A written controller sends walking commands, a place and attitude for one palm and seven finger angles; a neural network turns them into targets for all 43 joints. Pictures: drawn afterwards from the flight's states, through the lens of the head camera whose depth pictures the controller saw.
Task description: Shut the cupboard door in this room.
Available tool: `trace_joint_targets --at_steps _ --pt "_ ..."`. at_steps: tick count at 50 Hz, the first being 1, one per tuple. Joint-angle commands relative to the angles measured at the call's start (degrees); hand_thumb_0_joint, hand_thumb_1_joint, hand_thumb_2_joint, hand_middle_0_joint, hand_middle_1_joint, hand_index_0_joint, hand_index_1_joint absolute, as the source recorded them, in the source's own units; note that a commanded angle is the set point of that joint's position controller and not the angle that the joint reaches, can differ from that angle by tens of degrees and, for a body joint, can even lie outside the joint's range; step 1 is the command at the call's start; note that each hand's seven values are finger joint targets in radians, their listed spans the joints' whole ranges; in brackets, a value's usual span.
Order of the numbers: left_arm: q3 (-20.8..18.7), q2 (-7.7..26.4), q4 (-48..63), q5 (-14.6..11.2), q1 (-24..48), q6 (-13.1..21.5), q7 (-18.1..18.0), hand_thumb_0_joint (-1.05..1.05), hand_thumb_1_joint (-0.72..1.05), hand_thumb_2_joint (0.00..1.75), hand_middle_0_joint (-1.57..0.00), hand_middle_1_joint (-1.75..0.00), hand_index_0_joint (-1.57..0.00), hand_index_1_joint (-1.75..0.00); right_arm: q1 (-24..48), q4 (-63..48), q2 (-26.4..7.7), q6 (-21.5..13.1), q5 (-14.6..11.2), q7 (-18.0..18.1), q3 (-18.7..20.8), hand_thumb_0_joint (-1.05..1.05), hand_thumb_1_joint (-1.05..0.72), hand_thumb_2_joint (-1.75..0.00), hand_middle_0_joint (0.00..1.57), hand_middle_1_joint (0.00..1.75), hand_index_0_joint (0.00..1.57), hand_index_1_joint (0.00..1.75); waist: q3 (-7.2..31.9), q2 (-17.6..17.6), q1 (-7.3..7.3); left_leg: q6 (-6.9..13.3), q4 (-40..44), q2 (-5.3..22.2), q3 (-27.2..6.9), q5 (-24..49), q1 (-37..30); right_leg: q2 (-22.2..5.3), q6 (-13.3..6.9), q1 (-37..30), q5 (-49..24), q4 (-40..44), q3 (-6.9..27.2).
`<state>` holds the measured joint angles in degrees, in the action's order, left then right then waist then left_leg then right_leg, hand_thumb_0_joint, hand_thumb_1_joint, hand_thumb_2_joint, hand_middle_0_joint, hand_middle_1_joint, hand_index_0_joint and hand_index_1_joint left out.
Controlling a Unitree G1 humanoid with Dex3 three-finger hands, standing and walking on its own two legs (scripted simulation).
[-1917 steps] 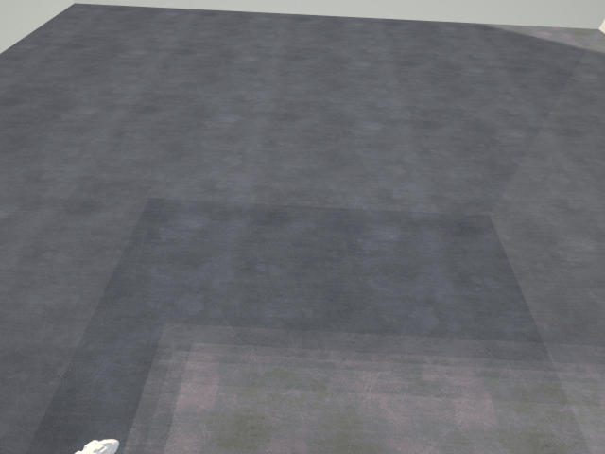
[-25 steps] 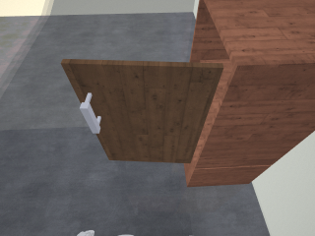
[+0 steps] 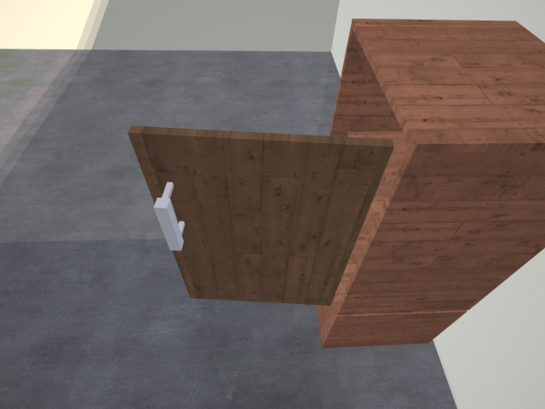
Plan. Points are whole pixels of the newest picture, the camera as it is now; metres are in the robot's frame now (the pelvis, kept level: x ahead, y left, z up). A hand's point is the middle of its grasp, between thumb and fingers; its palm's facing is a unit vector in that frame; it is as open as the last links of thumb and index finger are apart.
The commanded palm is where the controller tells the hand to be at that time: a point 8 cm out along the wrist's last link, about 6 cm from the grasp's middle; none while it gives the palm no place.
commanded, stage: come to a stop and stand still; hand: left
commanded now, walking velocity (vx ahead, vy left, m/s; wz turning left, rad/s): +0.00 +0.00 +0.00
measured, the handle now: (172, 217) +0.43 +0.23 -0.02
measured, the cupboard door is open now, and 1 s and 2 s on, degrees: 85 85 85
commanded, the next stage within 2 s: look again from close up in 0.12 s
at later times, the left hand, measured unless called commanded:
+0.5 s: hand out of the picture +0.04 +0.19 -0.17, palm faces -0.01 -0.97 -0.24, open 7.4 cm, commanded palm none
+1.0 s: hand (157, 360) +0.19 +0.19 -0.04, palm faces +0.25 -0.96 -0.11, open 7.1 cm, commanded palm +0.12 +0.23 -0.07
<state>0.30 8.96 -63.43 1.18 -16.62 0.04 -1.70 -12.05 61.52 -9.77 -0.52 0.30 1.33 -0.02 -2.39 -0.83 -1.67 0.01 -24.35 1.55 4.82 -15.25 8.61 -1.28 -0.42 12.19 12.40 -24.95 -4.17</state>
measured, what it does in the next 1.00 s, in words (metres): stands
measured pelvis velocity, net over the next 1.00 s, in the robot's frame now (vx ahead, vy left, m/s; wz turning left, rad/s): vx -0.01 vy -0.01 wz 0.04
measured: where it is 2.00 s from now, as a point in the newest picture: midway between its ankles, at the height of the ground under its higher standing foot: outside the picture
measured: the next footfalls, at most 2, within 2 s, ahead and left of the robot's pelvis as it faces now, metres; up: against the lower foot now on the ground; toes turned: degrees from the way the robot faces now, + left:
none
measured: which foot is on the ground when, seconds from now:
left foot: down 0.00-1.00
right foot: down 0.00-1.00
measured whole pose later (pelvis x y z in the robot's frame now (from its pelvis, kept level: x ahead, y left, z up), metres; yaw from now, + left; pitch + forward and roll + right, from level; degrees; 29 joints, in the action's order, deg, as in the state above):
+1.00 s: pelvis -0.01 -0.01 -0.02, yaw +3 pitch +4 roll +1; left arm -4.5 9.3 -13.8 -9.0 -21.1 12.6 -2.4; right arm -17.4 47.1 -14.7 -17.6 -0.8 2.8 1.9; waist 3.0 1.1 1.9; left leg -0.1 -39.5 0.8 2.6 -21.2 21.9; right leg -3.3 -0.8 24.8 19.4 -40.5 -5.9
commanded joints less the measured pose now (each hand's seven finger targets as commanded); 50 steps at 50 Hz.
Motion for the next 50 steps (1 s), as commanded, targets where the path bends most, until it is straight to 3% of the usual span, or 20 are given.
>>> trace_joint_targets --at_steps 1,3,5,7,9,12,13,16,25,39,40,41,42,43,44,45,46,47,48,50 --pt "-0.92 9.07 3.7 -0.3 -1.75 2.79 -1.38 0.0 0.9 0.9 -0.2 -0.3 -0.2 -0.3 -4.99 -5.09 -3.96 -0.43 0.16 -0.54 1.07 0.0 -0.9 -0.9 0.2 0.3 0.2 0.3 4.5 1.82 3.66 -0.07 -2.43 2.68 -4.03 -1.81 1.91 -9.33 -3.52 1.74 -1.64 3.84 10.78" --pt "-0.69 7.92 4.26 -0.27 -1.16 2.51 -0.68 0.0 0.9 0.9 -0.2 -0.3 -0.2 -0.3 -6.81 -5.02 -4.29 -1.4 0.64 -0.59 0.7 0.0 -0.9 -0.9 0.2 0.3 0.2 0.3 3.91 8.91 3.17 1.15 0.29 4.43 -5.35 7.02 1.29 -5.91 -3.24 2.49 -2.58 0.63 7.22" --pt "-0.42 6.84 3.8 -0.41 -2.07 2.33 -0.59 0.0 0.9 0.9 -0.2 -0.3 -0.2 -0.3 -6.89 -5.24 -5.07 -1.68 0.38 -0.18 0.49 0.0 -0.9 -0.9 0.2 0.3 0.2 0.3 2.29 4.54 2.47 1.93 0.92 5.5 -6.26 11.45 3.36 -4.82 -2.56 -0.08 -5.7 -0.76 5.69" --pt "-0.18 6.03 3.35 -0.54 -2.54 1.93 -0.55 0.0 0.9 0.9 -0.2 -0.3 -0.2 -0.3 -7.23 -5.01 -5.52 -1.67 0.32 0.06 0.38 0.0 -0.9 -0.9 0.2 0.3 0.2 0.3 0.35 1.27 2.22 2.11 1.98 5.44 -6.04 10.4 3.64 -4.86 -2.29 -0.19 -5.77 -0.65 5.33" --pt "-0.27 5.86 3.39 -0.52 -2.02 1.57 -0.43 0.0 0.9 0.9 -0.2 -0.3 -0.2 -0.3 -7.44 -4.54 -5.42 -1.62 0.43 0.13 0.1 0.0 -0.9 -0.9 0.2 0.3 0.2 0.3 -3.14 1.28 1.88 2.21 3.79 5.27 -6.22 8.25 5.64 -4.51 -2.23 0.47 -3.97 -0.45 5.43" --pt "-0.27 6.15 3.38 -0.64 -2.0 1.21 -0.44 0.0 0.9 0.9 -0.2 -0.3 -0.2 -0.3 -8.11 -3.56 -5.55 -1.57 0.46 0.04 -0.21 0.0 -0.9 -0.9 0.2 0.3 0.2 0.3 -4.18 0.91 1.69 2.16 5.19 4.84 -6.07 5.14 6.06 -4.56 -2.03 0.41 -2.15 0.12 5.73" --pt "-0.36 6.11 3.42 -0.65 -2.0 1.15 -0.36 0.0 0.9 0.9 -0.2 -0.3 -0.2 -0.3 -8.14 -3.13 -5.01 -1.75 0.56 0.06 -0.28 0.0 -0.9 -0.9 0.2 0.3 0.2 0.3 -3.93 2.62 1.4 2.37 5.72 4.72 -6.22 6.19 5.93 -4.47 -2.14 -0.14 -2.69 -0.08 5.42" --pt "-0.42 6.29 3.26 -0.73 -1.89 1.19 -0.43 0.0 0.9 0.9 -0.2 -0.3 -0.2 -0.3 -8.73 -2.09 -5.12 -1.82 0.53 0.07 -0.37 0.0 -0.9 -0.9 0.2 0.3 0.2 0.3 -2.22 0.36 1.34 2.24 5.42 4.62 -5.67 7.11 4.49 -4.86 -2.01 -1.18 -4.31 -0.03 5.67" --pt "-0.7 6.11 2.58 -0.77 -1.05 1.23 -0.61 0.0 0.9 0.9 -0.2 -0.3 -0.2 -0.3 -9.53 0.59 -4.2 -1.86 0.55 0.3 -0.34 0.0 -0.9 -0.9 0.2 0.3 0.2 0.3 -0.64 0.69 1.36 1.93 4.98 4.77 -4.69 12.1 1.63 -5.24 -1.99 -2.49 -9.55 -0.47 5.52" --pt "-0.41 5.27 0.77 -0.6 -2.21 1.3 -0.52 0.0 0.9 0.9 -0.2 -0.3 -0.2 -0.3 -8.72 2.12 -3.15 -1.42 0.36 0.43 -0.32 0.0 -0.9 -0.9 0.2 0.3 0.2 0.3 -2.11 0.65 1.58 1.68 5.69 4.62 -3.98 8.74 0.21 -5.39 -2.06 -1.13 -8.72 2.29 6.38" --pt "-0.88 7.23 -1.5 -0.02 -6.86 2.52 -2.78 0.0 0.9 0.9 -0.2 -0.3 -0.2 -0.3 -2.83 -1.67 -6.02 -1.78 -0.26 0.08 0.7 0.0 -0.9 -0.9 0.2 0.3 0.2 0.3 -0.3 -7.29 -0.41 0.0 -7.99 6.23 -2.62 15.97 4.89 -8.62 -0.38 -3.4 -37.19 0.4 8.4" --pt "-22.13 40.17 90.83 -7.44 44.08 19.56 -2.75 0.0 0.9 0.9 -0.2 -0.3 -0.2 -0.3 -9.09 -16.72 -18.66 -13.53 0.04 7.04 2.84 0.0 -0.9 -0.9 0.2 0.3 0.2 0.3 23.52 0.97 8.54 1.51 -8.82 3.85 -1.0 27.5 -15.11 -2.41 0.04 -3.37 -28.61 -8.11 5.95" --pt "-2.01 11.56 71.9 -7.81 3.74 14.04 -3.73 0.0 0.9 0.9 -0.22 -0.32 -0.22 -0.32 -3.48 -17.82 -10.59 -16.98 -2.48 6.38 0.41 0.0 -0.9 -0.9 0.2 0.3 0.2 0.3 30.92 22.94 3.17 1.86 -4.75 0.23 -2.65 33.14 -13.14 1.39 -1.06 -0.19 -16.66 -11.09 2.59" --pt "1.62 -0.34 67.97 -10.95 -7.73 5.16 -4.72 0.0 0.9 0.9 -0.24 -0.34 -0.24 -0.34 -0.87 -18.15 -9.2 -19.14 -2.06 4.67 0.95 0.0 -0.9 -0.9 0.2 0.3 0.2 0.3 24.8 19.12 1.48 -0.12 -3.14 2.13 -3.92 39.29 -7.84 1.07 -0.97 0.53 -4.57 -9.58 -0.53" --pt "2.54 -0.68 63.31 -9.85 -3.79 4.39 -5.2 0.0 0.9 0.9 -0.25 -0.36 -0.25 -0.36 -1.53 -16.45 -9.79 -20.42 -3.35 3.88 1.48 0.0 -0.9 -0.9 0.2 0.3 0.2 0.3 8.95 8.34 4.27 -0.18 -4.32 1.79 -5.48 30.59 -0.2 0.71 -0.17 7.02 -4.27 -8.39 -0.88" --pt "-0.24 0.99 63.47 -10.04 1.55 6.68 -4.91 0.0 0.9 0.9 -0.27 -0.38 -0.27 -0.38 -1.38 -18.4 -11.3 -20.77 -2.48 3.08 3.04 0.0 -0.9 -0.9 0.2 0.3 0.2 0.3 1.32 3.1 5.84 0.03 -6.38 0.44 -6.52 18.46 6.29 0.34 0.03 10.83 -4.85 -6.59 -1.49" --pt "-4.29 3.73 60.37 -9.86 0.81 10.0 -3.79 0.0 0.9 0.9 -0.29 -0.4 -0.29 -0.4 -1.68 -20.49 -12.05 -21.0 -1.51 2.66 3.76 0.0 -0.9 -0.9 0.2 0.3 0.2 0.3 -0.6 -3.95 6.05 0.4 -8.73 -0.74 -6.59 10.28 12.41 0.06 0.09 14.38 -2.61 -7.15 -2.16" --pt "-6.12 3.35 55.61 -10.26 -2.37 13.93 -1.93 0.0 0.9 0.9 -0.31 -0.42 -0.31 -0.42 -0.56 -22.37 -12.04 -21.18 -0.63 2.16 4.16 0.0 -0.9 -0.9 0.2 0.3 0.2 0.3 -0.6 -10.78 4.98 0.53 -11.88 -1.7 -6.32 4.1 17.99 -0.08 0.44 18.09 2.5 -8.72 -1.67" --pt "-7.84 3.19 51.91 -11.16 -7.66 18.04 0.8 0.0 0.9 0.9 -0.33 -0.44 -0.33 -0.44 0.57 -24.99 -11.5 -21.66 -0.7 1.39 4.61 0.0 -0.9 -0.9 0.2 0.3 0.2 0.3 0.94 -10.69 2.48 0.08 -14.55 -2.6 -5.69 1.51 21.72 -0.59 0.09 18.69 5.84 -10.62 -0.24" --pt "-8.25 -0.33 48.3 -13.72 -16.05 27.63 7.52 0.0 0.9 0.9 -0.36 -0.48 -0.36 -0.48 1.98 -28.64 -10.36 -22.12 -0.2 -0.35 5.15 0.0 -0.9 -0.9 0.2 0.3 0.2 0.3 5.79 -14.62 -1.0 -0.83 -21.03 -3.47 -4.47 -1.93 29.8 -0.91 -0.36 21.13 9.52 -17.2 1.64"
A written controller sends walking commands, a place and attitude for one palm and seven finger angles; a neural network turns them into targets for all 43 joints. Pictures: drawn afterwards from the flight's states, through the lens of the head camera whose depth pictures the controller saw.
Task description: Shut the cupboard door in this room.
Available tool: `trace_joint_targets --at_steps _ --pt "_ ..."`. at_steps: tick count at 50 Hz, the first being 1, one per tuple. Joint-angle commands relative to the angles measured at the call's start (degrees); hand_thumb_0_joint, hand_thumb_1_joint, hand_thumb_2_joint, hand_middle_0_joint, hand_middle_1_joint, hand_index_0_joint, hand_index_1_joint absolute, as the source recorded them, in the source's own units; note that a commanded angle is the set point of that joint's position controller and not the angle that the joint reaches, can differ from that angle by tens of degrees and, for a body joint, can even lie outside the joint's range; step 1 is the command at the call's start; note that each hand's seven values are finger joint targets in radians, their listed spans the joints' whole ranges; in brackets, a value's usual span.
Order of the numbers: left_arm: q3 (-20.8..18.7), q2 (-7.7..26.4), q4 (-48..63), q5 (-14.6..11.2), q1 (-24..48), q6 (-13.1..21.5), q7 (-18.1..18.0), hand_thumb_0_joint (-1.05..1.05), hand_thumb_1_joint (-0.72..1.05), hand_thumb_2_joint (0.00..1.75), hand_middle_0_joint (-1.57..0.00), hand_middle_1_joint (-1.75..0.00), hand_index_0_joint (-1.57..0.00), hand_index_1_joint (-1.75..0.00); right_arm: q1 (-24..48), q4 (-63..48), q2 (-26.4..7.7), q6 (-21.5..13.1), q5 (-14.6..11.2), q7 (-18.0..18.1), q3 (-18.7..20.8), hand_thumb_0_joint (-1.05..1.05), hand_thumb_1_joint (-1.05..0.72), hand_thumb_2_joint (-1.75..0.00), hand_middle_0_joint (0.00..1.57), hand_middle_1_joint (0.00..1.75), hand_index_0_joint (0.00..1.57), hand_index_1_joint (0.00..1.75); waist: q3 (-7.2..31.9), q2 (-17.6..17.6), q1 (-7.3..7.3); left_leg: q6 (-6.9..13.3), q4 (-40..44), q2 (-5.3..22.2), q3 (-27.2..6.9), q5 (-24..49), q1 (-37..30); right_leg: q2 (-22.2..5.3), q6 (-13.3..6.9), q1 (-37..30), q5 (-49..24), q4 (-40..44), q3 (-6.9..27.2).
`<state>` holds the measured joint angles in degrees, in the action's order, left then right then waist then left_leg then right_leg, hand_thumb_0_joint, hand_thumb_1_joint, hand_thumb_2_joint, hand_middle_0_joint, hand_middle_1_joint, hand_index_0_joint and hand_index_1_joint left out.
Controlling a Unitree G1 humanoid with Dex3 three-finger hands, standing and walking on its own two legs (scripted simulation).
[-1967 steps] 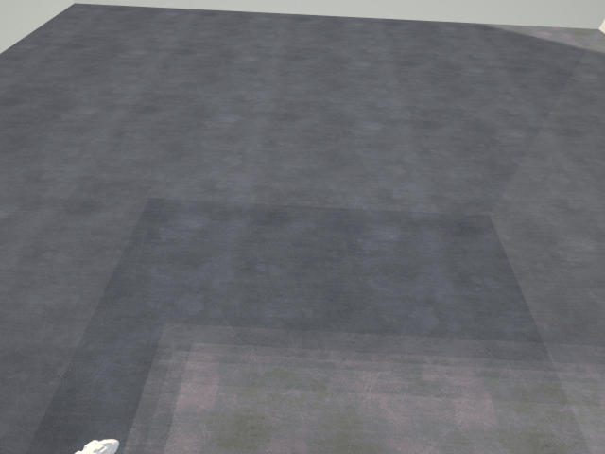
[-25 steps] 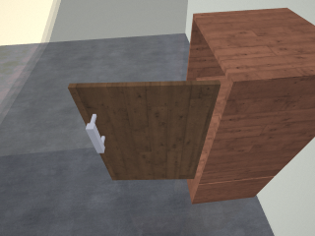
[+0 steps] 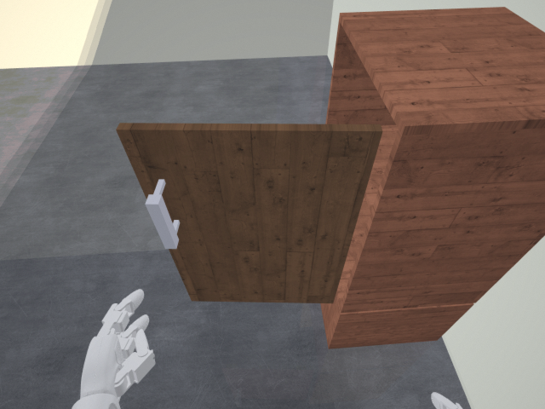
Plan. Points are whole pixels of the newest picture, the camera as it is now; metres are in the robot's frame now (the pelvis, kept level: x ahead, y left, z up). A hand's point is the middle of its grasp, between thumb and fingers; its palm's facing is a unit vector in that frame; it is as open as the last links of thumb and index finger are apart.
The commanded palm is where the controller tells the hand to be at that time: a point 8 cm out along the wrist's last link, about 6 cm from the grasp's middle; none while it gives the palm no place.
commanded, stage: raise the hand and make a fist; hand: left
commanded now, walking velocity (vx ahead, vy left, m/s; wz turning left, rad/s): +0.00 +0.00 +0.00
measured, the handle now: (166, 214) +0.45 +0.21 +0.01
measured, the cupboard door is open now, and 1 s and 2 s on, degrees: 85 85 85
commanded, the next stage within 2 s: bring the fist close to the handle in 1.72 s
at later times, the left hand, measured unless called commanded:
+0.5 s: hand (156, 383) +0.17 +0.17 -0.03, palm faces -0.06 -1.00 -0.03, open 4.8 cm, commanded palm +0.15 +0.23 -0.02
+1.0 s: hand (133, 360) +0.20 +0.20 -0.01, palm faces +0.01 -1.00 -0.03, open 3.1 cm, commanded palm +0.17 +0.25 +0.00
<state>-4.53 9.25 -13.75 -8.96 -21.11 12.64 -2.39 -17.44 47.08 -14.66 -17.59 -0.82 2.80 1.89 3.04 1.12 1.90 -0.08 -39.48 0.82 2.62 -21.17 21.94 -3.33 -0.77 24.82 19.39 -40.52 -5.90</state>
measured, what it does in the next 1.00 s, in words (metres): lowers itself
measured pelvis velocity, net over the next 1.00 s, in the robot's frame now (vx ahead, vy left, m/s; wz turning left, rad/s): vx -0.02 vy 0.02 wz -0.01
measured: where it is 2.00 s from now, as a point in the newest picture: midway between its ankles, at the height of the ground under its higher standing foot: outside the picture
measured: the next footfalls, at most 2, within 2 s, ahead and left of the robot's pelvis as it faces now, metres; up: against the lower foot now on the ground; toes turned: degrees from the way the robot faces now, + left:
none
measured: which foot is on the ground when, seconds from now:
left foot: down 0.00-1.00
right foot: down 0.00-1.00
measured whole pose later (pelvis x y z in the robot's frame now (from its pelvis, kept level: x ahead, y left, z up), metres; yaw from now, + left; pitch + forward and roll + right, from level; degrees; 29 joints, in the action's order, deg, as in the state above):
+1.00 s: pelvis -0.02 +0.02 -0.07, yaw -1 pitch +14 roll -3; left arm -7.2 13.1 7.3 -14.1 -25.5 21.0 11.2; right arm -13.6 26.0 -13.8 -10.8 -0.9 2.4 -0.5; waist 7.7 0.6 -0.6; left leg 1.6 -66.9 1.7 0.3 -32.2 48.9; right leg -3.1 0.2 49.2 27.1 -62.5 -6.3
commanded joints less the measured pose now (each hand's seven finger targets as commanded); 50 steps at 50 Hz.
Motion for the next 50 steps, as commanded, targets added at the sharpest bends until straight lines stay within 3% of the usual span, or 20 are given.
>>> trace_joint_targets --at_steps 1,2,3,4,5,8,10,12,14,17,19,22,24,28,31,35,38,42,48,50 --pt "-4.38 -0.07 -0.85 -4.77 -12.02 20.17 12.02 0.0 0.9 0.9 -0.38 -0.5 -0.38 -0.5 7.8 -15.55 -5.6 -4.88 0.99 -2.69 3.51 0.0 -0.9 -0.9 0.2 0.3 0.2 0.3 2.91 -15.13 -5.22 -1.06 -9.34 -3.2 -1.86 2.98 20.16 0.94 -0.4 9.3 2.58 -4.93 4.75" --pt "-5.63 1.38 -0.06 -5.68 -11.97 24.94 16.02 0.0 0.9 0.9 -0.4 -0.52 -0.4 -0.52 8.29 -17.04 -5.81 -4.63 0.94 -3.41 3.82 0.0 -0.9 -0.9 0.2 0.3 0.2 0.3 5.52 -12.65 -5.65 -1.2 -12.82 -3.5 -1.56 2.81 23.24 0.63 -0.8 9.71 1.06 -8.23 6.23" --pt "-8.37 4.9 -0.92 -5.74 -12.42 28.34 19.69 0.0 0.9 0.9 -0.42 -0.54 -0.42 -0.54 7.91 -17.95 -6.08 -4.04 0.67 -4.1 4.33 0.0 -0.9 -0.9 0.2 0.3 0.2 0.3 7.57 -6.91 -6.16 -1.25 -15.79 -3.39 -1.38 3.83 24.66 0.01 -1.57 9.77 -1.56 -11.02 8.02" --pt "-9.34 6.74 1.57 -6.11 -12.2 28.74 21.58 0.0 0.9 0.9 -0.44 -0.56 -0.44 -0.56 9.46 -20.82 -6.48 -3.39 0.41 -4.35 4.3 0.0 -0.9 -0.9 0.2 0.3 0.2 0.3 10.97 -3.91 -6.98 -0.66 -17.46 -3.88 -0.47 3.5 26.64 -0.34 -1.62 9.34 -1.13 -12.36 9.31" --pt "-9.26 7.3 3.64 -6.56 -11.37 27.12 22.62 0.0 0.9 0.9 -0.46 -0.58 -0.46 -0.58 11.26 -23.15 -6.26 -2.57 -0.29 -4.19 4.3 0.0 -0.9 -0.9 0.2 0.3 0.2 0.3 11.28 -3.73 -7.23 -0.21 -18.25 -4.08 0.44 0.16 28.31 -0.48 -1.39 10.66 5.12 -11.05 11.19" --pt "-9.65 9.84 16.25 -8.55 -3.58 20.96 21.16 0.0 0.9 0.9 -0.51 -0.64 -0.51 -0.64 11.92 -28.43 -6.6 -0.53 -0.96 -2.76 3.83 0.0 -0.9 -0.9 0.2 0.3 0.2 0.3 12.59 -0.51 -5.66 0.92 -19.55 -3.63 -0.27 -2.99 29.78 0.44 -1.0 13.42 13.73 -10.4 12.26" --pt "-8.76 9.73 26.13 -8.05 0.59 20.73 18.22 0.0 0.9 0.9 -0.55 -0.68 -0.55 -0.68 10.21 -29.55 -5.89 -0.2 -0.92 -1.85 3.42 0.0 -0.9 -0.9 0.2 0.3 0.2 0.3 14.09 1.22 -3.76 1.41 -21.07 -2.69 -1.17 -4.87 28.88 0.77 -0.62 15.95 17.85 -9.93 12.47" --pt "-7.38 10.22 34.99 -6.85 5.01 22.41 15.54 0.0 0.9 0.9 -0.58 -0.72 -0.58 -0.72 8.18 -28.78 -5.73 -0.41 -0.32 -1.11 2.88 0.0 -0.9 -0.9 0.2 0.3 0.2 0.3 16.62 4.07 -1.98 1.75 -22.17 -1.75 -2.53 -2.34 26.55 1.89 -0.92 18.09 12.68 -12.49 10.31" --pt "-4.79 9.7 37.19 -5.67 7.49 23.35 14.93 0.0 0.9 0.9 -0.62 -0.76 -0.62 -0.76 6.64 -27.45 -6.02 -0.59 0.24 -0.45 2.24 0.0 -0.9 -0.9 0.2 0.3 0.2 0.3 17.08 2.35 0.26 1.99 -23.71 -1.05 -3.7 -1.47 26.9 2.63 -0.78 20.23 9.41 -14.62 8.86" --pt "-1.61 7.47 31.89 -5.44 5.02 21.2 17.05 0.0 0.9 0.9 -0.68 -0.82 -0.68 -0.82 6.33 -25.89 -6.58 -0.86 -0.05 0.06 1.56 0.0 -0.9 -0.9 0.2 0.3 0.2 0.3 14.67 2.34 1.15 1.72 -23.82 -0.73 -4.77 -3.34 28.5 3.22 -0.78 22.98 10.1 -15.6 6.79" --pt "-1.48 7.7 28.91 -5.92 2.88 16.91 18.74 0.0 0.9 0.9 -0.71 -0.86 -0.71 -0.86 6.51 -26.11 -6.59 -0.51 -0.48 0.44 1.14 0.0 -0.9 -0.9 0.2 0.3 0.2 0.3 14.79 1.58 0.56 1.73 -22.79 -1.07 -4.9 -5.17 29.36 3.02 -0.59 21.66 12.4 -14.46 6.67" --pt "-5.63 10.05 27.55 -6.73 -1.31 10.22 18.91 0.0 0.9 0.9 -0.77 -0.92 -0.77 -0.92 7.32 -27.34 -5.82 0.66 -1.24 0.98 1.05 0.0 -0.9 -0.9 0.2 0.3 0.2 0.3 16.77 -1.21 -2.06 1.5 -20.85 -1.39 -4.39 -5.38 30.34 2.41 -0.21 16.69 15.44 -11.82 7.75" --pt "-8.54 10.67 28.55 -7.67 -2.79 7.82 17.77 0.0 0.9 0.9 -0.81 -0.96 -0.81 -0.96 8.06 -27.87 -5.09 1.34 -1.26 1.1 0.89 0.0 -0.9 -0.9 0.2 0.3 0.2 0.3 18.28 -2.05 -3.6 1.36 -19.6 -1.44 -4.53 -2.92 29.63 2.43 -0.27 13.65 13.07 -12.11 7.11" --pt "-9.67 10.62 31.32 -7.66 -2.48 9.38 14.0 0.0 0.9 0.9 -0.88 -1.04 -0.88 -1.04 8.36 -27.5 -4.36 1.4 -0.61 1.01 0.49 0.0 -0.9 -0.9 0.2 0.3 0.2 0.3 16.99 -0.46 -4.3 1.03 -17.51 -1.3 -5.07 -0.83 27.59 2.94 -0.73 14.06 9.44 -13.56 4.76" --pt "-7.1 8.19 30.42 -7.3 -3.61 12.57 13.25 0.0 0.9 0.9 -0.93 -1.1 -0.93 -1.1 6.97 -26.95 -4.87 1.05 -0.07 0.55 0.62 0.0 -0.9 -0.9 0.2 0.3 0.2 0.3 15.91 -1.37 -3.05 0.86 -16.91 -1.17 -5.36 -0.26 26.73 3.02 -0.7 15.88 6.96 -14.82 3.13" --pt "-4.2 7.27 30.28 -6.47 -4.14 14.19 14.5 0.0 0.9 0.9 -1.01 -1.18 -1.01 -1.18 6.02 -27.38 -6.0 1.1 -0.14 0.3 0.94 0.0 -0.9 -0.9 0.2 0.3 0.2 0.3 14.56 0.75 -2.29 0.74 -15.75 -1.14 -5.57 -1.05 25.22 3.12 -0.99 17.79 6.35 -15.48 2.07" --pt "-6.2 10.08 31.32 -6.32 -3.71 13.92 14.58 0.0 0.9 0.9 -1.06 -1.24 -1.06 -1.24 5.68 -27.83 -6.61 1.68 -0.16 0.51 1.08 0.0 -0.9 -0.9 0.2 0.3 0.2 0.3 14.98 0.88 -2.54 0.8 -15.26 -1.18 -5.68 -0.59 24.73 3.29 -1.15 16.93 5.64 -15.36 2.11" --pt "-6.22 9.55 33.87 -6.58 -2.85 13.66 13.75 0.0 0.9 0.9 -1.13 -1.32 -1.13 -1.32 5.02 -28.61 -6.43 2.6 -0.29 0.52 1.0 0.0 -0.9 -0.9 0.2 0.3 0.2 0.3 15.18 3.43 -2.51 0.42 -14.25 -1.1 -5.65 1.16 22.11 3.57 -1.17 16.74 3.25 -15.39 1.33" --pt "-6.02 9.35 33.01 -6.01 -3.64 12.11 13.59 0.0 0.9 0.9 -1.24 -1.44 -1.24 -1.44 3.9 -29.08 -6.53 4.22 -0.03 0.28 0.85 0.0 -0.9 -0.9 0.2 0.3 0.2 0.3 15.89 2.46 -2.01 0.13 -14.31 -0.63 -5.87 8.1 19.55 4.14 -1.12 14.86 -3.33 -15.82 0.53" --pt "-5.16 8.93 33.96 -5.88 -2.84 11.44 14.11 0.0 0.9 0.9 -1.28 -1.48 -1.28 -1.48 3.64 -29.34 -6.46 4.49 0.02 0.08 0.66 0.0 -0.9 -0.9 0.2 0.3 0.2 0.3 16.75 4.82 -1.87 -0.16 -14.28 -0.62 -5.81 9.91 18.23 4.0 -1.02 14.68 -4.82 -15.76 0.48"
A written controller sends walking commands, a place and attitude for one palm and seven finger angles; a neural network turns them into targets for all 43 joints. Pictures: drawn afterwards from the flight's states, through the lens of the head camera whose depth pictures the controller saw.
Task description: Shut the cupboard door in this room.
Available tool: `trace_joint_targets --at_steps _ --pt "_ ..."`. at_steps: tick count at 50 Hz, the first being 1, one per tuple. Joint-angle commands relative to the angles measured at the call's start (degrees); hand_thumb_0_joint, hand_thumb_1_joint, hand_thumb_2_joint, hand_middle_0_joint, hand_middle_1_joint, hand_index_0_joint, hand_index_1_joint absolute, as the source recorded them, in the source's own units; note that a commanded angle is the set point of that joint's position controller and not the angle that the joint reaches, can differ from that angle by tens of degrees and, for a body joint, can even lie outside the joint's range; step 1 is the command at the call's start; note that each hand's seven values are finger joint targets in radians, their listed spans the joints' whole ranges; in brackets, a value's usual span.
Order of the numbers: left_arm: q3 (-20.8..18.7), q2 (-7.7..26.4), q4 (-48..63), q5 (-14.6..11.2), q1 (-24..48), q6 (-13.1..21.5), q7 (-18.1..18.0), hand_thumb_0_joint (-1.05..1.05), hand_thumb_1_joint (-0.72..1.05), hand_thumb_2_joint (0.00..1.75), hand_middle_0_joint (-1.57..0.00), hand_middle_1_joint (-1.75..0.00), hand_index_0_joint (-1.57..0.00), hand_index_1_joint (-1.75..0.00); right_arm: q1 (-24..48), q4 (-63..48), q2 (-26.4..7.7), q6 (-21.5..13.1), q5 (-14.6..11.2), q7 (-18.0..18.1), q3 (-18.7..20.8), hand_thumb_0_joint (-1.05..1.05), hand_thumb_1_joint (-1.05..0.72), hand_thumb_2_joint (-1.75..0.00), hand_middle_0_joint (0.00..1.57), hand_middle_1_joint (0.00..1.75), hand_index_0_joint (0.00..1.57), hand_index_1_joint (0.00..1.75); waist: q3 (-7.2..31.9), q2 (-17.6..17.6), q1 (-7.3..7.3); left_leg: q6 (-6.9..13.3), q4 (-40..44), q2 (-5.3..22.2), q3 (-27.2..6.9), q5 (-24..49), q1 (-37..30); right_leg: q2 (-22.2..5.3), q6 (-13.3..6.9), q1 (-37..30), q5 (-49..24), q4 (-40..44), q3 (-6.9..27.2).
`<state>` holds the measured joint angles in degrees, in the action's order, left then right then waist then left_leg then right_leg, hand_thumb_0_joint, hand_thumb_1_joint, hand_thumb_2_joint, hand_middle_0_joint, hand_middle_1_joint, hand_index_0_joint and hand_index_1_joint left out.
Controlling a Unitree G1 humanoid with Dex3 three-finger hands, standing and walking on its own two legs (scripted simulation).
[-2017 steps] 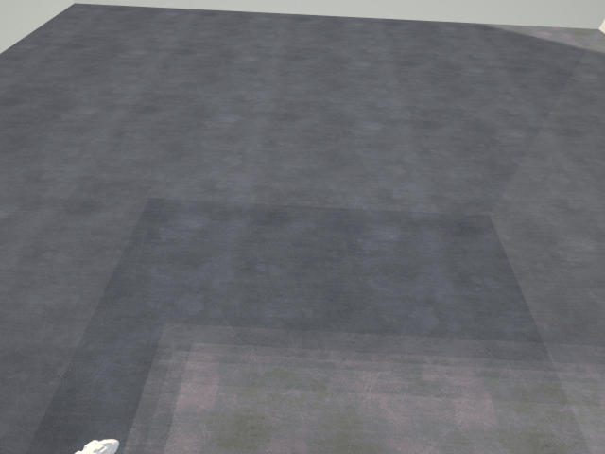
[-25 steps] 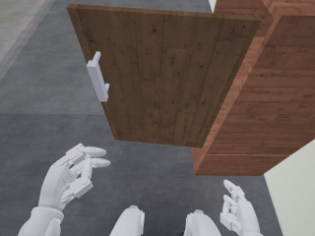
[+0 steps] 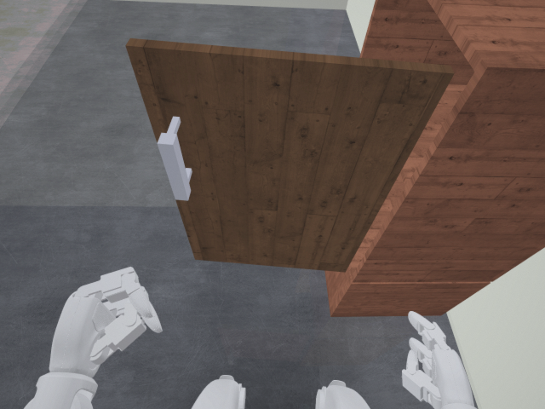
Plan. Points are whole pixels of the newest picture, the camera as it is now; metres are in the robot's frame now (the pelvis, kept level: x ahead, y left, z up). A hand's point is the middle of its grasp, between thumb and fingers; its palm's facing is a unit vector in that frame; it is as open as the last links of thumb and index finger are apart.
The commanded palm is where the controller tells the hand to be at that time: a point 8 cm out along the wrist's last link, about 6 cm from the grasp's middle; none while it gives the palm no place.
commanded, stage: raise the hand and make a fist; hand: left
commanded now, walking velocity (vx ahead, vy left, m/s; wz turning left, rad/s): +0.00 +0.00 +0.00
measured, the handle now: (179, 160) +0.46 +0.19 +0.07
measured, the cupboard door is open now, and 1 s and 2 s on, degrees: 85 85 85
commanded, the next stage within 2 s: bring the fist close to the handle in 0.72 s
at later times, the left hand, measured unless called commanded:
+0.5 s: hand (144, 303) +0.23 +0.18 +0.07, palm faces +0.00 -1.00 -0.03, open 3.1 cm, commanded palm +0.21 +0.23 +0.08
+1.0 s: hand (152, 299) +0.24 +0.17 +0.07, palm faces +0.01 -1.00 -0.04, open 3.1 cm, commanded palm +0.23 +0.22 +0.08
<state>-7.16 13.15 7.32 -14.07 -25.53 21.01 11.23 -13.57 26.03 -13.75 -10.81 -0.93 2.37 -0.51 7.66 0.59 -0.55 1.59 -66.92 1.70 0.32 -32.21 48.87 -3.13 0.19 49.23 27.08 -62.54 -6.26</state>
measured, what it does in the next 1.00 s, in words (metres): stands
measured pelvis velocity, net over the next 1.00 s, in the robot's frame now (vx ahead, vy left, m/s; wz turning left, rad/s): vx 0.00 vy -0.02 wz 0.01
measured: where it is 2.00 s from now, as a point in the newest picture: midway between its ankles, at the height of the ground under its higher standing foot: outside the picture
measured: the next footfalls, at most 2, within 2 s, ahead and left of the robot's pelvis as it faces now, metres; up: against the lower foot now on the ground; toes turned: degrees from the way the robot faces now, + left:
none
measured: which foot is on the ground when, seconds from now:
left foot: down 0.00-1.00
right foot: down 0.00-1.00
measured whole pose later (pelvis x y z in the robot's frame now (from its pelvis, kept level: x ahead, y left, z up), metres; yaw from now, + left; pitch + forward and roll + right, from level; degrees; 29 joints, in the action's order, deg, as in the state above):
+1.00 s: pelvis +0.00 -0.02 +0.01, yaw +1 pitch +12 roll -2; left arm -8.9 13.5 -1.1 -15.8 -15.6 20.3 14.5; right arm -14.6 28.4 -14.2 -10.2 -1.5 2.9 -2.1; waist 6.9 1.9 -0.9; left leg 0.2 -64.1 1.9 -0.6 -30.6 46.0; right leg -2.7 -1.2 46.6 26.5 -60.8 -7.0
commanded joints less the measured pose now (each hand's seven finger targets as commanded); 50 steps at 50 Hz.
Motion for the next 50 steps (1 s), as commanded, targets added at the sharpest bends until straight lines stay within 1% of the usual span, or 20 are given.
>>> trace_joint_targets --at_steps 1,3,7,8,15,18,21,23,25,28,30,31,35,40,41,43,44,47,48,50 --pt "-3.07 5.35 12.36 -0.84 1.64 2.66 0.64 0.0 0.9 0.9 -1.3 -1.5 -1.3 -1.5 -0.46 -8.25 -7.33 -2.05 0.1 0.47 3.03 0.0 -0.9 -0.9 0.2 0.3 0.2 0.3 11.78 4.41 0.65 -1.93 13.38 -1.44 -3.62 21.18 -8.74 3.83 -1.97 -10.01 -12.74 6.49 0.62" --pt "-3.9 6.14 10.63 -1.0 2.26 1.79 1.06 0.0 0.9 0.9 -1.3 -1.5 -1.3 -1.5 -0.17 -8.2 -7.45 -1.6 0.1 0.61 2.81 0.0 -0.9 -0.9 0.2 0.3 0.2 0.3 9.91 3.24 0.83 -1.73 13.55 -1.42 -3.65 19.88 -7.9 4.1 -2.05 -10.02 -12.23 7.11 0.7" --pt "-4.91 6.7 11.36 -1.84 4.66 1.57 1.76 0.0 0.9 0.9 -1.3 -1.5 -1.3 -1.5 -0.04 -8.7 -7.4 -1.51 -0.02 0.74 2.39 0.0 -0.9 -0.9 0.2 0.3 0.2 0.3 10.76 3.5 0.63 -1.7 14.07 -1.75 -3.35 18.1 -7.97 3.89 -2.01 -11.5 -11.51 8.09 1.13" --pt "-5.75 7.35 10.29 -1.97 4.85 1.31 1.83 0.0 0.9 0.9 -1.3 -1.5 -1.3 -1.5 -0.12 -8.32 -7.41 -1.41 0.02 0.83 2.32 0.0 -0.9 -0.9 0.2 0.3 0.2 0.3 10.41 2.34 0.63 -1.56 13.98 -1.7 -3.29 18.28 -7.73 4.03 -2.11 -12.32 -11.89 8.33 1.23" --pt "-5.6 7.22 10.1 -2.77 6.79 1.31 2.99 0.0 0.9 0.9 -1.3 -1.5 -1.3 -1.5 -0.11 -7.76 -7.46 -1.98 -0.33 0.85 2.16 0.0 -0.9 -0.9 0.2 0.3 0.2 0.3 11.41 3.38 0.59 -1.63 14.67 -1.81 -3.0 19.82 -8.91 3.7 -2.03 -14.41 -13.56 9.23 1.73" --pt "-6.69 7.82 8.13 -3.15 5.62 0.88 3.17 0.0 0.9 0.9 -1.3 -1.5 -1.3 -1.5 -0.06 -7.53 -7.57 -2.05 -0.33 0.87 2.33 0.0 -0.9 -0.9 0.2 0.3 0.2 0.3 11.23 1.71 0.15 -1.47 14.73 -1.93 -2.81 20.52 -8.41 3.69 -2.07 -15.83 -14.47 9.77 2.07" --pt "-6.01 6.49 6.57 -3.62 5.73 0.9 3.41 0.0 0.9 0.9 -1.3 -1.5 -1.3 -1.5 -0.06 -7.67 -7.57 -1.88 -0.43 0.87 2.46 0.0 -0.9 -0.9 0.2 0.3 0.2 0.3 9.3 0.02 0.46 -1.41 14.91 -2.13 -2.21 17.31 -6.86 3.32 -1.66 -15.31 -11.55 10.98 2.6" --pt "-6.63 7.68 6.21 -3.47 6.39 1.36 3.21 0.0 0.9 0.9 -1.3 -1.5 -1.3 -1.5 0.42 -7.66 -7.72 -1.87 -0.48 0.98 2.5 0.0 -0.9 -0.9 0.2 0.3 0.2 0.3 8.01 -0.18 0.29 -1.23 14.76 -2.18 -2.07 15.61 -5.79 3.21 -1.89 -15.32 -9.02 11.7 3.51" --pt "-6.36 7.5 7.65 -3.39 7.13 2.14 3.14 0.0 0.9 0.9 -1.3 -1.5 -1.3 -1.5 0.35 -7.87 -7.61 -2.08 -0.39 0.84 2.41 0.0 -0.9 -0.9 0.2 0.3 0.2 0.3 9.4 1.78 0.14 -1.22 14.75 -2.33 -1.86 15.69 -6.22 2.93 -1.89 -15.64 -9.06 11.56 3.9" --pt "-7.2 8.53 9.05 -3.15 6.87 3.41 2.28 0.0 0.9 0.9 -1.3 -1.5 -1.3 -1.5 0.17 -7.53 -7.6 -2.26 -0.2 0.85 2.5 0.0 -0.9 -0.9 0.2 0.3 0.2 0.3 10.96 2.86 -0.19 -1.18 14.58 -2.27 -1.98 17.3 -7.11 3.2 -2.09 -16.04 -11.06 10.67 3.65" --pt "-6.51 7.73 9.04 -2.98 6.44 3.75 2.15 0.0 0.9 0.9 -1.3 -1.5 -1.3 -1.5 0.0 -7.45 -7.42 -2.28 -0.2 0.7 2.54 0.0 -0.9 -0.9 0.2 0.3 0.2 0.3 11.18 3.19 0.04 -1.22 14.58 -2.27 -1.84 17.79 -7.47 3.1 -1.97 -15.84 -12.01 10.35 3.45" --pt "-6.08 7.01 7.83 -3.12 6.06 3.69 2.28 0.0 0.9 0.9 -1.3 -1.5 -1.3 -1.5 -0.01 -7.33 -7.37 -2.2 -0.21 0.66 2.53 0.0 -0.9 -0.9 0.2 0.3 0.2 0.3 9.82 2.09 0.36 -1.26 14.59 -2.23 -1.86 17.34 -6.96 3.16 -1.87 -15.28 -11.74 10.51 3.27" --pt "-5.98 7.14 6.94 -3.15 6.5 3.45 2.86 0.0 0.9 0.9 -1.3 -1.5 -1.3 -1.5 0.16 -7.36 -7.61 -1.96 -0.35 0.74 2.64 0.0 -0.9 -0.9 0.2 0.3 0.2 0.3 9.52 1.02 0.45 -1.11 14.25 -2.31 -1.7 15.37 -5.93 3.0 -1.75 -15.13 -9.33 11.17 3.99" --pt "-5.96 7.37 8.0 -3.39 7.4 3.22 3.23 0.0 0.9 0.9 -1.3 -1.5 -1.3 -1.5 0.4 -7.65 -7.49 -1.98 -0.41 0.96 2.48 0.0 -0.9 -0.9 0.2 0.3 0.2 0.3 9.82 1.84 0.5 -0.97 14.19 -2.37 -1.62 14.71 -6.21 2.91 -1.69 -15.14 -8.61 11.57 4.38" --pt "-6.08 7.22 7.51 -3.52 7.35 3.21 3.24 0.0 0.9 0.9 -1.3 -1.5 -1.3 -1.5 0.36 -7.57 -7.44 -1.99 -0.41 0.96 2.39 0.0 -0.9 -0.9 0.2 0.3 0.2 0.3 9.34 0.88 0.46 -1.0 14.21 -2.35 -1.69 14.53 -5.83 2.92 -1.7 -15.25 -8.25 11.73 4.37" --pt "-6.87 8.73 6.24 -3.25 12.0 3.45 3.08 0.0 0.9 0.9 -1.3 -1.5 -1.3 -1.5 0.27 -6.63 -7.81 -1.94 -0.29 1.33 2.21 0.0 -0.9 -0.9 0.2 0.3 0.2 0.3 8.65 -0.24 1.33 -0.87 13.15 -2.15 -1.88 13.84 -4.44 3.05 -1.69 -14.28 -7.04 11.52 4.86" --pt "-6.38 8.0 6.27 -3.27 13.56 3.61 3.16 0.0 0.9 0.9 -1.3 -1.5 -1.3 -1.5 0.57 -6.63 -7.65 -2.11 -0.31 1.28 2.13 0.0 -0.9 -0.9 0.2 0.3 0.2 0.3 8.96 1.12 1.12 -0.92 13.23 -2.23 -1.88 13.4 -4.62 2.89 -1.71 -13.92 -6.52 11.47 5.01" --pt "-4.06 6.46 4.4 -2.82 18.62 3.49 3.38 0.0 0.9 0.9 -1.3 -1.5 -1.3 -1.5 0.64 -5.95 -7.86 -2.69 -0.49 1.48 2.0 0.0 -0.9 -0.9 0.2 0.3 0.2 0.3 8.81 2.04 1.96 -0.89 13.47 -2.2 -2.23 11.41 -5.16 2.91 -1.69 -11.8 -4.5 11.45 4.57" --pt "-4.69 7.43 3.37 -2.75 19.92 3.03 3.37 0.0 0.9 0.9 -1.3 -1.5 -1.3 -1.5 0.46 -5.62 -8.07 -2.72 -0.56 1.58 1.98 0.0 -0.9 -0.9 0.2 0.3 0.2 0.3 8.57 1.82 1.97 -0.85 13.54 -2.07 -2.29 11.3 -4.99 2.98 -1.79 -12.01 -4.15 11.68 4.7" --pt "-3.34 6.62 2.8 -2.29 22.66 2.23 3.47 0.0 0.9 0.9 -1.3 -1.5 -1.3 -1.5 0.45 -5.35 -8.07 -2.96 -0.59 1.6 1.98 0.0 -0.9 -0.9 0.2 0.3 0.2 0.3 10.58 2.38 2.01 -0.74 13.85 -2.22 -2.3 11.45 -5.9 2.71 -1.64 -12.55 -4.84 11.69 4.72"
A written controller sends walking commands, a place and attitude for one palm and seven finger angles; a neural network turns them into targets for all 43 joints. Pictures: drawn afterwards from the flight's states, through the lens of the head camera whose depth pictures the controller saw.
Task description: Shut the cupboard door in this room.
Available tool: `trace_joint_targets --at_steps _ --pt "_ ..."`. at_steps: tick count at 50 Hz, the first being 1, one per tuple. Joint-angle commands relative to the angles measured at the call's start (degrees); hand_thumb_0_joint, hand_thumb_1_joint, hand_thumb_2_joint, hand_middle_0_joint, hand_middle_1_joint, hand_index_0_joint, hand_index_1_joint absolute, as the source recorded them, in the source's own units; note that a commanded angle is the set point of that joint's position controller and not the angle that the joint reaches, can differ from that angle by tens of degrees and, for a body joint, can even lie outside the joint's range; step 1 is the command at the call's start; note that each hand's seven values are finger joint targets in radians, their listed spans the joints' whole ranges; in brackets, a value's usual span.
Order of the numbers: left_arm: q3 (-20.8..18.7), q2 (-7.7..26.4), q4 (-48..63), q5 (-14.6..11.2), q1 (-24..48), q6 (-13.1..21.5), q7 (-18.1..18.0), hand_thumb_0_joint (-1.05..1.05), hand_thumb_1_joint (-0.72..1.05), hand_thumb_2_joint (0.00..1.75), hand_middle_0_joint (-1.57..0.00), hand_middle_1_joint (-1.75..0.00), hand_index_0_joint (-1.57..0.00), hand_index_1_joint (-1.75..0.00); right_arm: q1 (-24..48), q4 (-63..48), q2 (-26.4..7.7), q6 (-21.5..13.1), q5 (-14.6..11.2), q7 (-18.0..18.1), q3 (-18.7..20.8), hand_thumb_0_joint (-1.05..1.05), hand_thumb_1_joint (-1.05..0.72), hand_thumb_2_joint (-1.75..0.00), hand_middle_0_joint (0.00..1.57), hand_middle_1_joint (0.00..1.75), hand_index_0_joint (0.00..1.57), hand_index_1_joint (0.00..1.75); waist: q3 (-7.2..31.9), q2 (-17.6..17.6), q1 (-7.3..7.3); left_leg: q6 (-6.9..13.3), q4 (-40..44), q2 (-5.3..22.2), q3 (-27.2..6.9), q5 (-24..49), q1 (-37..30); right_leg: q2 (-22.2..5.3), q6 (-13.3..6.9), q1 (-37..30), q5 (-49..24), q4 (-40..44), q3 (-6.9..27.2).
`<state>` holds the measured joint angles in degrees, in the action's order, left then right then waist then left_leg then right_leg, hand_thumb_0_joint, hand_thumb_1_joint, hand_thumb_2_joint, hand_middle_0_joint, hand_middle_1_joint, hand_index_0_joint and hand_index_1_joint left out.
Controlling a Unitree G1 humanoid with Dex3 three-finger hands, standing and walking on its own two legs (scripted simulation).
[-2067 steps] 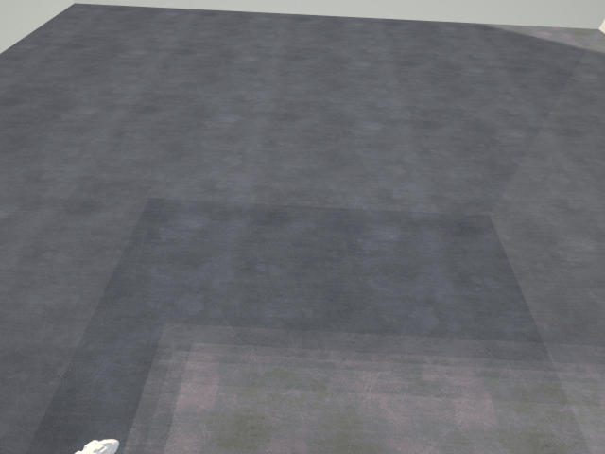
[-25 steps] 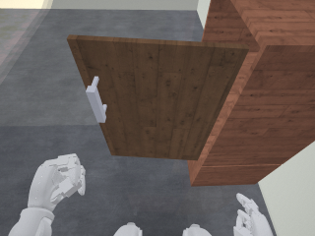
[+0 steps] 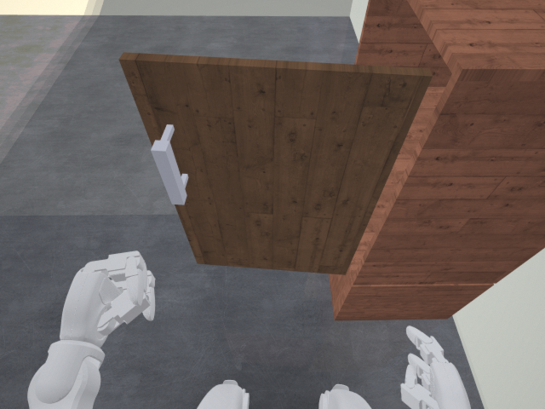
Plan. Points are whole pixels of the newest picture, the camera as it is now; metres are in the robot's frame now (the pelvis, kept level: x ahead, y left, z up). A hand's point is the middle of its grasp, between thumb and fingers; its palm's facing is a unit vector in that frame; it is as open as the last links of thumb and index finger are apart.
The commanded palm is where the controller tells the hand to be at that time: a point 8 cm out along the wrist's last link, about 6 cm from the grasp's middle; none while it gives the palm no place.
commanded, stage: bring the fist close to the handle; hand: left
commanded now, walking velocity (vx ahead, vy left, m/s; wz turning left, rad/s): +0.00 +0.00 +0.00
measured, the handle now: (174, 166) +0.47 +0.21 +0.07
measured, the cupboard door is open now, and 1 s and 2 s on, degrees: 85 85 76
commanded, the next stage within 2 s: push the door shut along its arc in 1.22 s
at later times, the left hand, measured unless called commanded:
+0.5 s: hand (172, 247) +0.31 +0.17 +0.07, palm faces -0.03 -1.00 -0.02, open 3.1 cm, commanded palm +0.30 +0.22 +0.07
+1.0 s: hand (188, 213) +0.37 +0.16 +0.07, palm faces -0.01 -1.00 -0.02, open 3.1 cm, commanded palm +0.35 +0.22 +0.07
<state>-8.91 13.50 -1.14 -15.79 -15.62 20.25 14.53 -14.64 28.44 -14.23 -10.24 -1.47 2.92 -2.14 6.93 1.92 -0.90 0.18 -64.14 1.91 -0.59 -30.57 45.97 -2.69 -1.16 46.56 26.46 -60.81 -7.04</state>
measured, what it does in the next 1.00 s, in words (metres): stands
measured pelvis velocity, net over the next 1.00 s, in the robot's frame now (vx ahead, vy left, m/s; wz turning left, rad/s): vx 0.00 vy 0.00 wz -0.03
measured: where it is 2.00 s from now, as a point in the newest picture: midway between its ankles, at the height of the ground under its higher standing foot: outside the picture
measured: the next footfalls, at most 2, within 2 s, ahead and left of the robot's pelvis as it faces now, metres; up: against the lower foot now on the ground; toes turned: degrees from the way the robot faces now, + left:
none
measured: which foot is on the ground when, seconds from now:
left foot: down 0.00-1.00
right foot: down 0.00-1.00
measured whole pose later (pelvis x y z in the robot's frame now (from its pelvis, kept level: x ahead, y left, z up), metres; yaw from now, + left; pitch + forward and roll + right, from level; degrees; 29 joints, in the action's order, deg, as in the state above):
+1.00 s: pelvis +0.00 +0.00 +0.01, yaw -2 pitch +14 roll +0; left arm -11.5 13.0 -32.1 -11.0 16.2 22.1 10.3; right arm -16.4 34.1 -14.7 -5.2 -1.3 1.4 -0.8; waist 6.2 1.0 1.7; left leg 0.4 -58.5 1.8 2.2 -27.9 44.5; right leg -2.4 -0.9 47.1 23.9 -57.0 -4.3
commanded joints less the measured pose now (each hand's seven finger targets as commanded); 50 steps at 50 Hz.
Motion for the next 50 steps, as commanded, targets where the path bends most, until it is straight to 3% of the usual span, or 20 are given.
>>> trace_joint_targets --at_steps 1,3,4,5,6,8,13,16,20,24,26,28,32,33,38,41,43,44,48,50 --pt "-3.26 7.58 9.89 -0.65 12.22 2.35 0.01 0.0 0.9 0.9 -1.3 -1.5 -1.3 -1.5 1.2 -7.57 -7.67 -3.44 -0.1 1.13 3.73 0.0 -0.9 -0.9 0.2 0.3 0.2 0.3 12.14 0.33 1.86 0.65 11.15 -2.4 -1.2 10.43 -2.97 2.25 -0.27 -11.12 -4.84 10.21 5.83" --pt "-5.29 9.54 8.37 -0.47 13.09 1.57 -0.45 0.0 0.9 0.9 -1.3 -1.5 -1.3 -1.5 1.11 -7.4 -7.84 -3.09 -0.07 1.13 3.65 0.0 -0.9 -0.9 0.2 0.3 0.2 0.3 13.11 -0.89 1.12 0.67 11.43 -2.46 -1.06 11.99 -2.6 2.26 -0.38 -13.42 -6.4 10.24 6.13" --pt "-4.21 7.9 8.15 -0.24 12.64 1.18 -0.6 0.0 0.9 0.9 -1.3 -1.5 -1.3 -1.5 1.49 -7.84 -7.43 -2.93 -0.15 0.93 3.58 0.0 -0.9 -0.9 0.2 0.3 0.2 0.3 13.5 0.16 0.73 0.63 12.04 -2.49 -0.83 12.8 -3.44 2.18 -0.33 -13.72 -7.72 10.02 5.72" --pt "-3.13 7.0 8.06 -0.23 15.31 1.02 -0.79 0.0 0.9 0.9 -1.3 -1.5 -1.3 -1.5 1.44 -7.57 -7.31 -2.88 -0.12 0.85 3.48 0.0 -0.9 -0.9 0.2 0.3 0.2 0.3 13.34 0.44 1.41 0.62 12.05 -2.55 -0.75 13.24 -3.87 2.11 -0.18 -13.42 -8.82 9.92 5.51" --pt "-4.43 7.92 7.45 -0.39 15.2 0.94 -1.22 0.0 0.9 0.9 -1.3 -1.5 -1.3 -1.5 1.3 -7.35 -7.33 -2.76 -0.09 0.68 3.53 0.0 -0.9 -0.9 0.2 0.3 0.2 0.3 13.2 0.93 0.84 0.43 12.49 -2.55 -0.81 13.25 -3.96 2.15 -0.3 -13.73 -8.88 10.04 5.41" --pt "-5.61 8.48 5.13 -0.31 14.16 0.76 -1.93 0.0 0.9 0.9 -1.3 -1.5 -1.3 -1.5 1.12 -7.37 -7.53 -2.23 0.1 0.57 3.56 0.0 -0.9 -0.9 0.2 0.3 0.2 0.3 12.94 -1.85 0.5 0.53 12.85 -2.49 -0.72 14.3 -3.55 2.31 -0.23 -14.99 -10.23 10.21 5.29" --pt "-5.45 8.38 1.65 0.28 19.35 2.26 -2.03 0.0 0.9 0.9 -1.3 -1.5 -1.3 -1.5 0.96 -6.42 -7.81 -1.59 0.03 0.18 3.88 0.0 -0.9 -0.9 0.2 0.3 0.2 0.3 11.77 -1.4 1.17 0.49 13.18 -2.39 -0.34 13.43 -3.5 2.18 -0.28 -13.87 -9.47 10.61 5.53" --pt "-2.54 6.41 1.25 1.05 25.97 3.25 -1.88 0.0 0.9 0.9 -1.3 -1.5 -1.3 -1.5 0.91 -5.55 -7.77 -1.72 0.06 0.1 3.89 0.0 -0.9 -0.9 0.2 0.3 0.2 0.3 12.43 0.96 2.34 0.41 13.36 -2.26 -0.65 13.23 -5.02 2.15 -0.35 -11.98 -9.83 9.89 4.98" --pt "-2.43 6.34 -0.02 1.21 27.14 3.73 -2.13 0.0 0.9 0.9 -1.3 -1.5 -1.3 -1.5 0.28 -4.92 -7.98 -1.69 0.14 0.01 4.2 0.0 -0.9 -0.9 0.2 0.3 0.2 0.3 15.42 -0.71 2.0 0.46 13.47 -2.18 -0.73 16.28 -6.31 2.1 -0.31 -13.83 -13.53 9.28 4.75" --pt "-3.11 7.08 -3.18 2.34 31.39 3.6 -3.54 0.0 0.9 0.9 -1.3 -1.5 -1.3 -1.5 0.35 -3.99 -7.95 -0.97 0.17 -0.08 4.26 0.0 -0.9 -0.9 0.2 0.3 0.2 0.3 14.65 0.37 2.07 0.36 13.86 -2.09 -0.63 15.61 -6.35 2.07 -0.36 -12.69 -12.7 9.38 4.68" --pt "-1.98 5.75 -4.14 2.7 33.3 3.64 -4.11 0.0 0.9 0.9 -1.3 -1.5 -1.3 -1.5 0.34 -3.95 -7.8 -0.73 0.2 -0.18 4.19 0.0 -0.9 -0.9 0.2 0.3 0.2 0.3 15.4 0.1 2.09 0.36 14.06 -2.12 -0.58 15.67 -6.7 2.06 -0.34 -12.91 -12.86 9.34 4.62" --pt "-4.46 8.46 -6.63 3.06 35.11 3.61 -4.91 0.0 0.9 0.9 -1.3 -1.5 -1.3 -1.5 -0.03 -3.45 -8.17 -0.26 0.26 -0.1 4.28 0.0 -0.9 -0.9 0.2 0.3 0.2 0.3 15.21 -1.56 2.06 0.44 14.11 -2.0 -0.52 15.09 -6.02 2.21 -0.29 -13.32 -12.28 9.64 4.78" --pt "-2.92 6.41 -9.57 3.49 39.56 4.1 -5.1 0.0 0.9 0.9 -1.3 -1.5 -1.3 -1.5 -0.28 -2.85 -7.7 0.25 0.27 -0.3 4.14 0.0 -0.9 -0.9 0.2 0.3 0.2 0.3 16.55 -0.66 2.29 0.41 14.16 -2.14 -0.1 16.21 -6.68 2.05 -0.28 -14.06 -14.42 9.56 5.03" --pt "-4.49 7.88 -10.97 3.35 38.76 4.07 -5.14 0.0 0.9 0.9 -1.3 -1.5 -1.3 -1.5 -0.64 -2.78 -7.94 0.46 0.3 -0.33 4.28 0.0 -0.9 -0.9 0.2 0.3 0.2 0.3 16.73 -1.27 2.01 0.5 14.03 -2.09 0.0 16.95 -6.56 2.19 -0.28 -14.7 -15.19 9.76 5.2" --pt "-4.82 8.6 -15.08 3.69 44.73 4.7 -4.77 0.0 0.9 0.9 -1.3 -1.5 -1.3 -1.5 -1.34 -1.83 -8.09 1.18 0.25 -0.37 4.34 0.0 -0.9 -0.9 0.2 0.3 0.2 0.3 16.57 -1.76 2.62 0.47 13.87 -2.03 0.2 16.77 -5.76 2.09 -0.19 -14.67 -15.74 9.83 5.57" --pt "-3.07 6.65 -16.98 3.8 48.16 5.13 -4.58 0.0 0.9 0.9 -1.3 -1.5 -1.3 -1.5 -1.68 -1.4 -7.88 1.47 0.26 -0.58 4.32 0.0 -0.9 -0.9 0.2 0.3 0.2 0.3 17.34 -1.61 3.38 0.5 13.83 -2.08 0.42 16.76 -6.25 1.92 -0.01 -14.27 -16.28 10.09 5.63" --pt "-5.67 9.1 -18.89 3.78 45.54 5.38 -4.58 0.0 0.9 0.9 -1.3 -1.5 -1.3 -1.5 -2.15 -1.44 -8.32 1.79 0.36 -0.57 4.6 0.0 -0.9 -0.9 0.2 0.3 0.2 0.3 18.37 -2.64 2.23 0.53 13.97 -2.06 0.41 18.02 -6.08 2.08 -0.18 -15.78 -17.41 9.86 5.66" --pt "-4.87 7.85 -18.7 3.68 44.53 5.41 -4.35 0.0 0.9 0.9 -1.3 -1.5 -1.3 -1.5 -1.89 -1.81 -7.99 1.95 0.25 -0.77 4.51 0.0 -0.9 -0.9 0.2 0.3 0.2 0.3 18.44 -1.61 1.94 0.52 14.23 -2.19 0.74 18.36 -6.17 1.91 -0.2 -16.4 -18.1 10.03 5.77" --pt "-6.26 9.89 -19.19 3.69 47.11 6.2 -4.38 0.0 0.9 0.9 -1.3 -1.5 -1.3 -1.5 -2.38 -1.46 -8.26 2.51 0.26 -0.72 4.65 0.0 -0.9 -0.9 0.2 0.3 0.2 0.3 18.41 -2.92 2.38 0.7 14.15 -2.12 0.91 17.36 -5.47 2.0 -0.02 -16.54 -17.32 10.38 6.13" --pt "-6.27 9.81 -19.31 3.69 48.35 6.63 -4.34 0.0 0.9 0.9 -1.3 -1.5 -1.3 -1.5 -2.01 -1.37 -8.07 2.7 0.17 -0.63 4.58 0.0 -0.9 -0.9 0.2 0.3 0.2 0.3 17.69 -1.6 2.72 0.68 14.37 -2.18 1.23 16.34 -5.28 1.84 0.04 -15.99 -16.5 10.75 6.34"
